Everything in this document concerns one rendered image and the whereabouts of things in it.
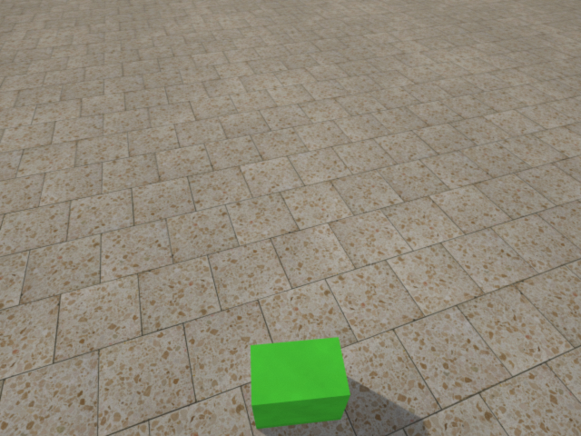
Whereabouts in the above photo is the carton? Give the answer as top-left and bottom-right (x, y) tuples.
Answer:
(251, 337), (350, 429)

